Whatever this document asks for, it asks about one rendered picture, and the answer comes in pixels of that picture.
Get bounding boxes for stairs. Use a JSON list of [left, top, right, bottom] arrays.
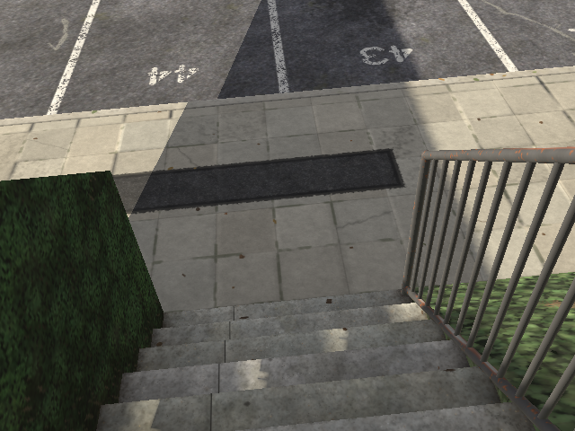
[[96, 289, 535, 431]]

